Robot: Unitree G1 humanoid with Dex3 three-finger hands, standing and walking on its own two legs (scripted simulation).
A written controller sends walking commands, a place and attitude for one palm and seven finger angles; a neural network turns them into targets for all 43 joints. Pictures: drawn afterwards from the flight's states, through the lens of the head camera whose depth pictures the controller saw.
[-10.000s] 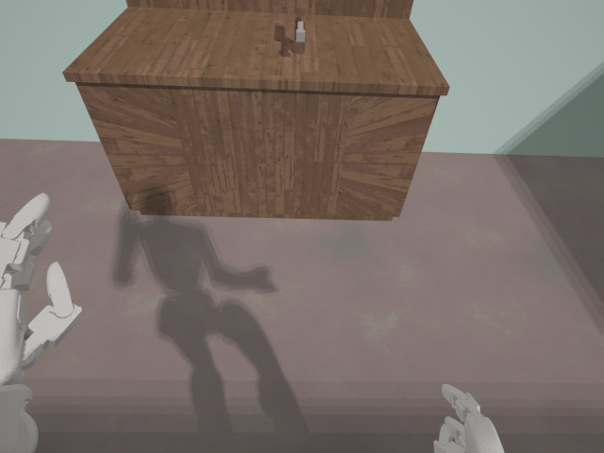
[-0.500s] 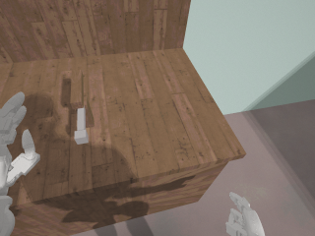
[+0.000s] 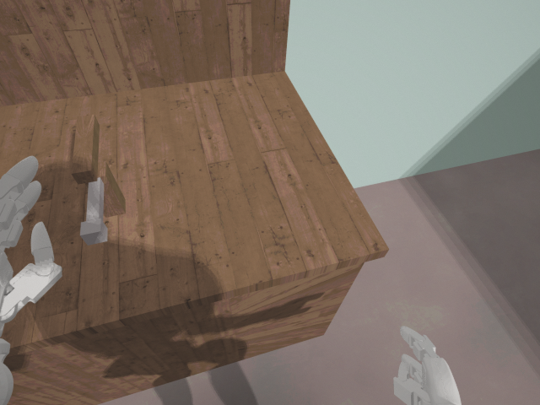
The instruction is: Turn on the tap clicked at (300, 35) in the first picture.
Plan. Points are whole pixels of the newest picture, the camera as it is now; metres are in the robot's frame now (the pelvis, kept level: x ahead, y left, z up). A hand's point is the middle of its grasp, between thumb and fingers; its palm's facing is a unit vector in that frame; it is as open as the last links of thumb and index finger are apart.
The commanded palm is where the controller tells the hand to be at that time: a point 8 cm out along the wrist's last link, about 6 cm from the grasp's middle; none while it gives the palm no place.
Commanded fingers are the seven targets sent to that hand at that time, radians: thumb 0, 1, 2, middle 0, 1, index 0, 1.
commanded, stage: shuffle to correct the standing spot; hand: left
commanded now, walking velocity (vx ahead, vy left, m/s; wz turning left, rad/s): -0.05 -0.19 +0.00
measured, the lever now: (94, 231) +0.33 +0.30 +0.05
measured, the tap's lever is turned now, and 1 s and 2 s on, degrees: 0 0 0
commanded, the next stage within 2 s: come to a stop and stand still in 1.22 s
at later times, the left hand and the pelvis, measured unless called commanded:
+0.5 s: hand (83, 268) +0.22 +0.22 +0.16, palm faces +0.31 -0.85 -0.43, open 7.4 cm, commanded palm +0.16 +0.26 +0.18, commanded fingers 0.00 0.90 0.90 -0.20 -0.30 -0.20 -0.30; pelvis +0.00 -0.02 +0.00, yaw +1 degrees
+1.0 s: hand (76, 270) +0.22 +0.23 +0.16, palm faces +0.32 -0.85 -0.41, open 7.4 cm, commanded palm +0.16 +0.27 +0.18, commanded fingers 0.00 0.90 0.90 -0.20 -0.30 -0.20 -0.30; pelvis +0.00 -0.02 +0.00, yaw +1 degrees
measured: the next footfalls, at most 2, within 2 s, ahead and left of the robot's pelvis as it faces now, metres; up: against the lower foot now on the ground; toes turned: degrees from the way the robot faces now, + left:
none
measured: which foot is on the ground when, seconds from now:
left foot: down 0.00-1.00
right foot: down 0.00-1.00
